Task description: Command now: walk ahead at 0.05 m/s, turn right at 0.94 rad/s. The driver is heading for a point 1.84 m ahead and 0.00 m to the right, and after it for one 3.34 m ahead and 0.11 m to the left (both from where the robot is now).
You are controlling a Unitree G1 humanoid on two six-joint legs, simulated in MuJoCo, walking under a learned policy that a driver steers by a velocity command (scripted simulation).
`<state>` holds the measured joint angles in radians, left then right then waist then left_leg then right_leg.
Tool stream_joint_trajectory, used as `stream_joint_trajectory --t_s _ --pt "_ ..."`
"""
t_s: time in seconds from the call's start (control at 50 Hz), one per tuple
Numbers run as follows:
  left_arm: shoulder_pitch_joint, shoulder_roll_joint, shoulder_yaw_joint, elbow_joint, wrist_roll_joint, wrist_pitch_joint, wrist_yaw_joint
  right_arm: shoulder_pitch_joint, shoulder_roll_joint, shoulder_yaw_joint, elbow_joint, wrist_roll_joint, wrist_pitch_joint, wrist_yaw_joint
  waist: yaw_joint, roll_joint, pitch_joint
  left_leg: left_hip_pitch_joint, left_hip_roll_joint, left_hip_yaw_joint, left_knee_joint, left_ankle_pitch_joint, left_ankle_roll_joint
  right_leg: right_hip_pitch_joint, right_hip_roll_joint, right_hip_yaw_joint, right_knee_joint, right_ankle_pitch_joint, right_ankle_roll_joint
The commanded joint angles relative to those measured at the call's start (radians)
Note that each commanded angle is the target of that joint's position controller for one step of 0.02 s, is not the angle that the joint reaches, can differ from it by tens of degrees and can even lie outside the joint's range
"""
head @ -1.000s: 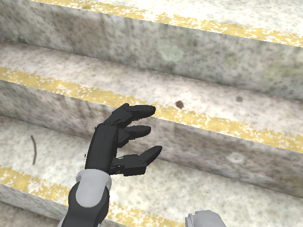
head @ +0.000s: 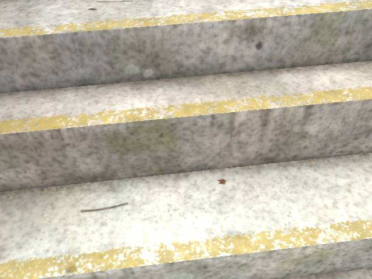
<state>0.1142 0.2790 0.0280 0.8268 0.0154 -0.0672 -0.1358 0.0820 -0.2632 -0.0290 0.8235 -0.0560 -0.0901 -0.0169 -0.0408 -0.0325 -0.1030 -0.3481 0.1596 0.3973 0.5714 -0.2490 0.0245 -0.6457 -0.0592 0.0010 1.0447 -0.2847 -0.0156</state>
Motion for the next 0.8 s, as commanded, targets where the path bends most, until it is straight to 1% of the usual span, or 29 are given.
stream_joint_trajectory --t_s 0.02,0.04,0.06,0.08,0.1,0.12,0.14,0.18,0.22,0.26,0.3,0.34,0.36,0.38,0.4,0.42,0.44,0.46,0.48,0.5,0.52,0.58,0.6,0.62,0.64,0.68,0.72,0.74,0.8 --pt "0.210 0.106 0.062 0.070 0.026 -0.020 0.022 -0.105 -0.085 -0.024 -0.057 0.001 -0.010 0.030 0.045 0.061 0.120 -0.072 0.158 -0.149 0.041 -0.392 0.102 0.339 0.120 -0.112 -0.466 0.047 -0.008" --pt "0.218 0.103 0.069 0.065 0.050 -0.023 0.051 -0.067 -0.009 0.003 -0.027 0.005 -0.010 0.039 0.042 -0.036 0.101 -0.097 0.123 -0.125 0.217 -0.314 0.072 0.321 0.104 -0.009 -0.535 0.145 -0.085" --pt "0.277 0.191 0.090 0.033 0.031 -0.021 0.105 -0.039 0.059 0.022 -0.090 0.002 -0.022 0.026 0.016 -0.256 0.024 -0.353 -0.006 -0.143 0.518 -0.388 -0.054 0.484 -0.073 0.434 -0.624 0.323 -0.332" --pt "0.157 0.280 0.108 -0.021 -0.008 -0.036 0.121 -0.042 0.053 0.036 -0.145 0.020 -0.035 0.017 0.039 -0.312 -0.063 -0.510 -0.131 -0.417 0.673 -0.284 -0.106 0.505 -0.160 0.796 -0.740 -0.166 -0.407" --pt "0.064 0.221 0.100 -0.023 0.015 -0.044 0.115 -0.158 0.019 0.030 -0.129 0.030 -0.030 0.009 0.080 -0.185 0.029 -0.603 -0.139 -0.517 0.970 -0.219 -0.100 0.401 -0.165 0.767 -0.740 -0.319 -0.350" --pt "-0.037 0.212 0.088 -0.067 0.017 -0.042 0.114 -0.149 -0.049 0.008 -0.113 0.054 -0.018 -0.004 0.069 -0.122 0.040 -0.663 -0.158 -0.561 1.207 -0.180 -0.099 0.297 -0.174 0.741 -0.720 -0.323 -0.322" --pt "-0.026 0.169 0.063 -0.079 0.039 0.002 0.133 -0.108 -0.090 0.004 -0.102 0.067 0.010 0.004 0.077 0.029 -0.057 -0.701 -0.175 -0.597 1.262 -0.060 -0.099 0.261 -0.146 0.699 -0.689 -0.332 -0.314" --pt "-0.098 0.084 0.018 -0.133 0.031 0.041 0.127 -0.041 -0.097 0.000 -0.098 0.038 0.014 0.020 0.031 0.089 -0.031 -0.692 -0.147 -0.574 1.212 0.036 -0.064 0.158 -0.125 0.603 -0.661 -0.204 -0.300" --pt "-0.111 0.042 -0.006 -0.187 -0.004 0.013 0.131 -0.014 -0.114 -0.010 -0.092 0.006 0.012 0.009 0.024 0.044 -0.099 -0.612 -0.125 -0.550 1.077 -0.005 -0.101 0.157 -0.116 0.534 -0.640 -0.133 -0.283" --pt "-0.133 0.051 -0.014 -0.236 -0.005 -0.005 0.145 0.027 -0.110 -0.011 -0.085 -0.010 0.021 0.022 0.025 0.005 -0.127 -0.456 -0.133 -0.493 0.888 -0.028 -0.146 0.115 -0.078 0.447 -0.627 -0.081 -0.248" --pt "-0.122 0.077 -0.002 -0.243 0.005 -0.015 0.146 0.049 -0.062 -0.001 -0.102 -0.002 0.029 0.043 0.020 -0.012 -0.088 -0.185 -0.132 -0.445 0.479 -0.095 -0.158 0.039 -0.032 0.327 -0.605 -0.045 -0.189" --pt "-0.103 0.101 0.006 -0.217 -0.009 -0.009 0.126 0.071 -0.010 0.004 -0.129 0.013 0.039 0.092 0.024 -0.080 -0.053 -0.070 -0.158 -0.364 0.211 -0.183 -0.149 0.082 -0.030 0.314 -0.555 -0.116 -0.200" --pt "-0.118 0.057 -0.010 -0.201 0.001 0.006 0.096 0.144 0.010 0.010 -0.098 0.020 0.032 0.109 -0.003 -0.040 -0.042 0.028 -0.150 -0.378 0.084 -0.022 -0.135 0.055 -0.031 0.302 -0.486 -0.175 -0.191" --pt "-0.010 -0.026 -0.030 -0.145 -0.023 0.025 0.056 0.153 0.019 0.012 -0.071 0.019 0.024 0.130 0.022 0.047 -0.009 0.020 -0.153 -0.389 -0.128 -0.018 -0.105 0.110 0.013 0.243 -0.365 -0.199 -0.157" --pt "0.226 -0.125 -0.046 -0.060 -0.027 0.036 0.007 0.121 0.043 0.044 -0.076 0.035 0.018 0.148 0.147 0.098 -0.044 0.054 -0.071 -0.589 -0.098 0.196 0.035 0.108 0.065 0.183 -0.244 -0.084 -0.057" --pt "0.292 -0.123 -0.015 -0.115 -0.015 0.033 0.094 0.089 0.060 0.024 -0.102 0.084 0.041 0.005 0.177 0.139 -0.044 0.137 0.057 -0.853 -0.230 0.462 0.157 0.170 0.003 0.044 -0.371 0.040 0.009" --pt "0.042 -0.022 -0.020 -0.140 0.021 0.024 0.074 -0.217 -0.085 0.015 -0.220 0.107 0.010 0.089 0.178 0.096 -0.037 -0.035 -0.038 -0.872 -0.160 -0.114 0.179 0.136 0.047 0.094 -0.292 -0.021 0.114" --pt "-0.072 -0.018 -0.015 -0.178 0.022 0.026 0.079 -0.216 -0.059 0.004 -0.236 0.107 -0.010 0.106 0.130 0.011 0.002 -0.111 -0.043 -0.875 -0.226 -0.388 0.136 0.206 0.036 0.068 -0.334 -0.035 0.133" --pt "-0.149 0.014 -0.003 -0.194 0.018 0.032 0.101 -0.151 -0.069 -0.002 -0.226 0.098 -0.022 0.102 0.086 0.082 0.024 -0.078 -0.024 -0.921 -0.269 -0.403 0.115 0.136 0.038 0.060 -0.313 -0.034 0.138" --pt "-0.189 0.060 0.020 -0.216 0.015 0.030 0.130 -0.034 -0.123 -0.029 -0.191 0.078 -0.022 0.087 0.030 0.159 0.043 0.030 0.014 -0.984 -0.295 -0.364 0.109 0.010 0.046 0.060 -0.281 -0.059 0.128" --pt "-0.180 0.032 0.007 -0.212 0.000 0.024 0.136 0.021 -0.084 -0.014 -0.158 0.082 -0.027 0.075 0.017 0.160 0.032 0.090 0.025 -1.009 -0.296 -0.406 0.112 -0.049 0.024 0.082 -0.286 -0.047 0.119" --pt "-0.181 0.019 0.000 -0.213 0.045 0.017 0.147 0.291 -0.157 -0.062 -0.073 0.023 -0.014 0.036 -0.083 0.199 0.020 0.259 0.079 -1.165 -0.358 -0.579 0.279 -0.288 0.070 0.081 0.015 -0.089 0.017" --pt "-0.156 0.002 -0.010 -0.192 0.055 0.017 0.142 0.346 -0.152 -0.063 -0.054 -0.012 -0.002 0.026 -0.097 0.171 0.010 0.281 0.046 -1.137 -0.336 -0.554 0.302 -0.364 0.100 0.093 0.144 -0.041 -0.011" --pt "-0.217 -0.031 -0.021 -0.198 0.051 0.015 0.134 0.436 -0.095 -0.051 -0.020 -0.029 0.006 0.031 -0.133 0.152 -0.003 0.322 0.031 -1.119 -0.300 -0.475 0.324 -0.458 0.119 0.112 0.295 -0.010 -0.038" --pt "-0.227 -0.072 -0.040 -0.200 0.042 0.017 0.126 0.459 -0.049 -0.038 0.002 -0.030 0.013 0.042 -0.118 0.142 -0.021 0.305 0.002 -1.054 -0.255 -0.365 0.305 -0.498 0.123 0.110 0.482 0.014 -0.060" --pt "-0.201 -0.086 -0.054 -0.174 0.045 0.005 0.116 0.441 0.008 -0.010 0.004 -0.017 0.024 0.069 -0.079 0.090 -0.026 0.316 -0.059 -0.976 -0.202 -0.274 0.270 -0.622 0.099 0.092 0.574 0.009 -0.071" --pt "-0.206 -0.077 -0.065 -0.179 0.059 0.004 0.118 0.403 0.010 0.006 -0.003 -0.006 0.017 0.069 -0.062 0.138 -0.070 0.224 -0.071 -0.994 -0.206 -0.228 0.302 -0.562 0.092 0.055 0.593 -0.008 -0.051" --pt "-0.300 -0.138 -0.080 -0.281 0.087 -0.012 0.110 0.383 0.001 -0.039 0.015 0.087 -0.011 0.003 -0.047 0.131 0.095 0.143 -0.120 -1.015 -0.274 -0.301 0.325 -0.525 0.090 -0.037 0.617 -0.076 -0.019" --pt "-0.301 -0.079 -0.067 -0.321 0.038 -0.023 0.108 0.319 -0.050 -0.063 -0.032 0.062 -0.040 -0.058 -0.019 0.138 0.071 0.103 -0.074 -1.059 -0.319 -0.159 0.332 -0.424 0.036 0.007 0.503 -0.036 0.010"
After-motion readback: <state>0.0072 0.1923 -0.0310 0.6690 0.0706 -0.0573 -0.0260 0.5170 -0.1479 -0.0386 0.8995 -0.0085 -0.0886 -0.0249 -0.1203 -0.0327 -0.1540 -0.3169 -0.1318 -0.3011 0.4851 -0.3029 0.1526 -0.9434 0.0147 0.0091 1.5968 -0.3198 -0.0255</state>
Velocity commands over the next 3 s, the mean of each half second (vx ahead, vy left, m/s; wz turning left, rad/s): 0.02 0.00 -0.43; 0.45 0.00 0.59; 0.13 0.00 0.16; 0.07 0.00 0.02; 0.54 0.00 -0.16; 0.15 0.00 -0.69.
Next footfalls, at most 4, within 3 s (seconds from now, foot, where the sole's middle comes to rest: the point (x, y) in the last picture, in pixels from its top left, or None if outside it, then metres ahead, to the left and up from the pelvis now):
0.04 right None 0.10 -0.10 -0.76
0.38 left None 0.12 0.13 -0.76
0.86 right None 0.18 -0.12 -0.59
1.00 right None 0.14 -0.15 -0.72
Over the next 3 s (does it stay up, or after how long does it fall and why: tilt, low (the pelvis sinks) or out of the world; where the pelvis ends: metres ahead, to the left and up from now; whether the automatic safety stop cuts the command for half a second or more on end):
stays up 0.66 0.03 0.41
